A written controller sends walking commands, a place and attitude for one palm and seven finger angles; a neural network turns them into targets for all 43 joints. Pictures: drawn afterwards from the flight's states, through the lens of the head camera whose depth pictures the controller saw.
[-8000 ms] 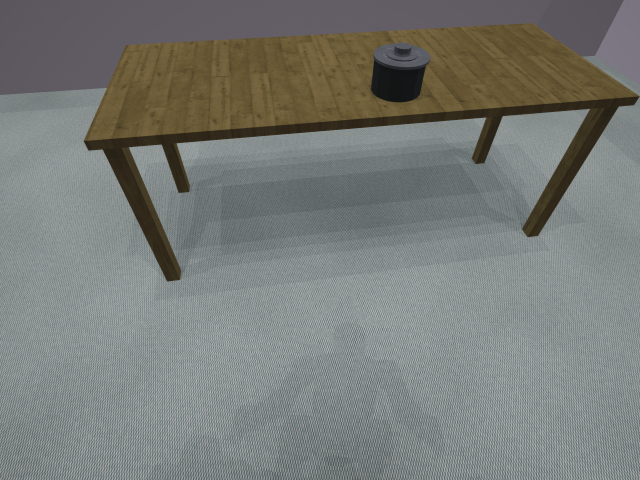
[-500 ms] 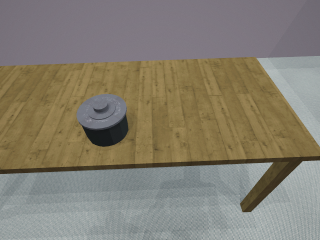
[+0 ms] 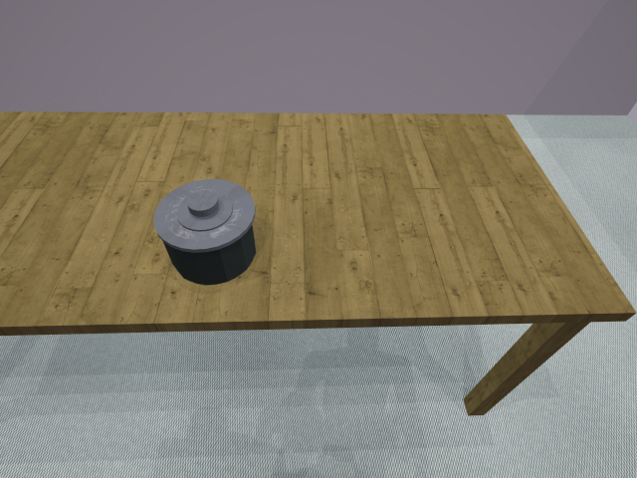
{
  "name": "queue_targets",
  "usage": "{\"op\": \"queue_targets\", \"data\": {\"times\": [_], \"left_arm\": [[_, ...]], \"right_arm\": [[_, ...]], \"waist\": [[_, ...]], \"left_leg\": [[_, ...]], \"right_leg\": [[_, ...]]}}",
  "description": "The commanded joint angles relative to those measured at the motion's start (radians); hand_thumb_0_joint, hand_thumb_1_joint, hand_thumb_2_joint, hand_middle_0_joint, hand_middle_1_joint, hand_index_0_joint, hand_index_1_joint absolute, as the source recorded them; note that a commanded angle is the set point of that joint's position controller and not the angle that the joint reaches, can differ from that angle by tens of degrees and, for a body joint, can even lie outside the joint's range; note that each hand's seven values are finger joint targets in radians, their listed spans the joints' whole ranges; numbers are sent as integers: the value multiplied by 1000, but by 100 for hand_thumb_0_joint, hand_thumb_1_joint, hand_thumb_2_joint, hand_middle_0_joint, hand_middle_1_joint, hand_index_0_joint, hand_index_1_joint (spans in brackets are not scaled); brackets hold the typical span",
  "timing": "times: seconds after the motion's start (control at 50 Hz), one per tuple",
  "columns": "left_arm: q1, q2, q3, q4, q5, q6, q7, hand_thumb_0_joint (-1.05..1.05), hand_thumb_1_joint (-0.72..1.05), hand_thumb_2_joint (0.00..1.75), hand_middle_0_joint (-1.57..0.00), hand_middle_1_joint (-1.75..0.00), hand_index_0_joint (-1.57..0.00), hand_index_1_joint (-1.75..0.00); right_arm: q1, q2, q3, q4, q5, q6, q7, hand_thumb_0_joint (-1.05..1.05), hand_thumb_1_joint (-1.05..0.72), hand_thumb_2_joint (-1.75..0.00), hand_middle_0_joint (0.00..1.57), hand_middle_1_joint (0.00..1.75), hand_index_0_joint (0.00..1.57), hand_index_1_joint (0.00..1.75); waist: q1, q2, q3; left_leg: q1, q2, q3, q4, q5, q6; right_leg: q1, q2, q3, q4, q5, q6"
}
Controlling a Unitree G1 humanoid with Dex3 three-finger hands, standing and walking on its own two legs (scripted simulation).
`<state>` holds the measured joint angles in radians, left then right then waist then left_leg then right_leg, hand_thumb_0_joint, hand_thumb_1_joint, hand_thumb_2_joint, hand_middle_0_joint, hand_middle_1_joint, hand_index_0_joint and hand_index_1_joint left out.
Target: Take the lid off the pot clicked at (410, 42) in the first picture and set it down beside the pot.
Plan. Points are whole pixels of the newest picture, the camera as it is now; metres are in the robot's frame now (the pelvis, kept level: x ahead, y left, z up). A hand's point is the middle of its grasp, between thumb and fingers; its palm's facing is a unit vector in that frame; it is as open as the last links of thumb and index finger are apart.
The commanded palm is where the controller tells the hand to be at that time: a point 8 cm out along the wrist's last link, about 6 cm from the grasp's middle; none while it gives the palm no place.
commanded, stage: look again from close up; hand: left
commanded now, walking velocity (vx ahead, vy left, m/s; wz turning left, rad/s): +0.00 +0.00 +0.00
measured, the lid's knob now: (202, 203) +0.51 +0.22 +0.03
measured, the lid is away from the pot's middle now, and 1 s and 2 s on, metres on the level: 0.00 0.00 0.00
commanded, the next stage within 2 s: shuffle to correct the standing spot in 0.64 s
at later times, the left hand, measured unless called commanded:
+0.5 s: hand out of the picture -0.03 +0.18 -0.17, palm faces +0.03 -0.98 -0.17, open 7.3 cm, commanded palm none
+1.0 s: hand out of the picture +0.00 +0.20 -0.18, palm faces +0.09 -0.98 -0.17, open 7.3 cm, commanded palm none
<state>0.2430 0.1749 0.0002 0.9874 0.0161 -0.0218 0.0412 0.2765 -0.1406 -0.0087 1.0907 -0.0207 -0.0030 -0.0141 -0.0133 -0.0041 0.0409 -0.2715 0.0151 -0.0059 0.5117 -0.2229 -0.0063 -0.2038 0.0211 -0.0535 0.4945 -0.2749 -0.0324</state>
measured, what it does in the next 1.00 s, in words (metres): stands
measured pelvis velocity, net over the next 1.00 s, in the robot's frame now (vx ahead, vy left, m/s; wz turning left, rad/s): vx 0.02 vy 0.03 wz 0.04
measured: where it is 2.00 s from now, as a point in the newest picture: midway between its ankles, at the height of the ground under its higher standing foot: outside the picture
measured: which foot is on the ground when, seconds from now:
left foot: down 0.00-1.00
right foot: down 0.00-1.00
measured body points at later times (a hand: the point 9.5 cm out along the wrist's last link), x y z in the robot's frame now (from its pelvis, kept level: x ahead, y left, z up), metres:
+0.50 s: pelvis +0.00 +0.02 +0.00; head +0.01 +0.02 +0.45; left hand -0.03 +0.23 -0.16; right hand +0.01 -0.21 -0.15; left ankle +0.03 +0.12 -0.74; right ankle +0.00 -0.10 -0.74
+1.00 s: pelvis +0.02 +0.03 -0.01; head +0.03 +0.04 +0.44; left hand +0.00 +0.25 -0.17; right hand +0.00 -0.19 -0.16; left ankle +0.03 +0.12 -0.74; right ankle +0.00 -0.10 -0.74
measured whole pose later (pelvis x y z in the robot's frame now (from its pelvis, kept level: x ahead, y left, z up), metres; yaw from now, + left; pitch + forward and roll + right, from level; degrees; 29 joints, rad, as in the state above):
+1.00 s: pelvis +0.02 +0.03 -0.01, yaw +2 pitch +0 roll -1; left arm 0.34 0.16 0.03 1.03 0.02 0.00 0.02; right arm 0.36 -0.12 -0.02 1.08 -0.03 0.00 -0.01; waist 0.01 -0.02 0.03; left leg -0.31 -0.02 0.01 0.61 -0.29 0.03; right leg -0.22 -0.03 -0.08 0.58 -0.36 -0.01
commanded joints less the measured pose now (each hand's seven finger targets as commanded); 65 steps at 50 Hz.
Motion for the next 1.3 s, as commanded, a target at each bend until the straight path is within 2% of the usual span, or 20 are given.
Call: {"op": "queue_targets", "data": {"times": [0.0,0.18,0.34,0.74,0.8,0.86,0.9,0.92,0.96,1.0,1.02,1.06,1.1,1.12,1.14,1.16,1.18,1.2,1.24,1.28], "left_arm": [[70,92,12,-31,-3,-12,6,0,90,90,-20,-30,-20,-30],[132,84,5,18,-1,-14,4,0,90,90,-20,-30,-20,-30],[172,68,0,51,3,-11,4,0,90,90,-20,-30,-20,-30],[186,59,9,51,0,-10,3,0,90,90,-20,-30,-20,-30],[183,90,27,34,2,-3,0,0,90,90,-20,-30,-20,-30],[167,135,50,9,2,5,-3,0,90,90,-20,-30,-20,-30],[132,152,64,-14,3,5,-4,0,90,90,-20,-30,-20,-30],[108,148,63,-24,3,4,-5,0,90,90,-20,-30,-20,-30],[84,109,60,-41,4,5,-10,0,90,90,-20,-30,-20,-30],[104,46,44,-40,4,1,-15,0,90,90,-20,-30,-20,-30],[102,33,33,-37,7,-7,-15,0,90,90,-20,-30,-20,-30],[76,22,24,-31,5,-15,-17,0,90,90,-20,-30,-20,-30],[116,6,19,-16,-3,-20,-15,0,90,90,-20,-30,-20,-30],[176,2,19,10,-4,-25,-7,0,90,90,-20,-30,-20,-30],[208,43,28,25,-5,-31,6,0,90,90,-20,-30,-20,-30],[196,94,31,22,-9,-28,7,0,90,90,-20,-30,-20,-30],[142,135,35,-2,-7,-16,3,0,90,90,-20,-30,-20,-30],[123,100,31,-8,-11,-13,5,0,90,90,-20,-30,-20,-30],[139,76,30,1,-12,-13,14,0,90,90,-20,-30,-20,-30],[133,78,28,2,-13,-9,17,0,90,90,-20,-30,-20,-30]], "right_arm": [[36,-105,-15,-40,7,-21,-3,0,-90,-90,20,30,20,30],[39,-101,-12,-29,11,-27,-6,0,-90,-90,20,30,20,30],[39,-97,-10,-18,14,-24,-6,0,-90,-90,20,30,20,30],[97,-72,-7,-2,10,-24,-8,0,-90,-90,20,30,20,30],[96,-73,-12,-24,4,-15,-5,0,-90,-90,20,30,20,30],[108,-57,-19,-49,-1,-6,-1,0,-90,-90,20,30,20,30],[120,-55,-26,-62,1,-6,-1,0,-90,-90,20,30,20,30],[140,-45,-23,-58,-1,-10,0,0,-90,-90,20,30,20,30],[182,-53,-19,-50,-4,-24,0,0,-90,-90,20,30,20,30],[221,-115,-28,-41,-1,-39,-7,0,-90,-90,20,30,20,30],[218,-120,-33,-40,3,-44,-12,0,-90,-90,20,30,20,30],[174,-108,-29,-45,3,-53,-13,0,-90,-90,20,30,20,30],[117,-100,-19,-57,3,-54,-15,0,-90,-90,20,30,20,30],[90,-90,-17,-61,11,-50,-22,0,-90,-90,20,30,20,30],[96,-63,-13,-67,21,-48,-24,0,-90,-90,20,30,20,30],[115,-60,-9,-69,25,-38,-26,0,-90,-90,20,30,20,30],[154,-53,-12,-56,23,-29,-23,0,-90,-90,20,30,20,30],[107,-43,-6,-52,16,-25,-22,0,-90,-90,20,30,20,30],[94,-73,-10,-50,20,-25,-27,0,-90,-90,20,30,20,30],[83,-87,-15,-45,24,-25,-29,0,-90,-90,20,30,20,30]], "waist": [[12,3,1],[14,37,-9],[17,18,35],[22,17,38],[33,-25,54],[28,-115,89],[9,-109,87],[-2,-99,92],[-7,27,83],[0,273,21],[9,254,6],[31,119,-9],[67,30,-36],[86,-6,-37],[65,-98,-39],[36,-112,-53],[3,-2,-48],[22,28,-19],[29,-38,-47],[31,-56,-56]], "left_leg": [[24,80,-109,-99,84,43],[60,89,-119,-130,96,55],[31,82,-120,-150,4,53],[-1,68,-107,-136,-21,48],[-73,33,-78,-83,-123,45],[-136,-16,-4,73,-132,20],[-95,-8,18,137,-101,16],[-60,0,21,102,-78,18],[0,34,-42,-48,-46,48],[84,178,-345,-239,-35,167],[133,217,-416,-284,47,232],[115,232,-362,-237,213,278],[58,182,-207,-132,407,222],[46,127,-162,-32,446,166],[-70,70,-105,34,376,94],[-82,30,-57,29,181,39],[-23,22,-76,-50,99,22],[3,41,-80,-60,244,24],[55,81,-116,-68,437,49],[94,94,-119,-70,520,57]], "right_leg": [[-40,-121,129,-120,50,-9],[-40,-124,118,-117,74,-9],[-65,-128,122,-135,10,-7],[-61,-137,129,-133,-40,-19],[-48,-169,161,-156,-188,-42],[-75,-259,242,-221,-317,-111],[-123,-298,249,-224,-308,-142],[-146,-281,209,-197,-280,-134],[-167,-175,92,-58,-200,-81],[-220,-33,-52,216,-173,-6],[-278,-29,-42,340,-254,-3],[-274,-76,-3,422,-288,-8],[-101,-90,5,133,-189,6],[-9,-97,31,-76,41,7],[125,-178,174,-120,338,-27],[135,-293,240,-108,499,-91],[60,-313,196,-54,478,-110],[35,-250,159,-19,521,-84],[70,-205,117,1,553,-41],[72,-197,99,-6,541,-31]]}}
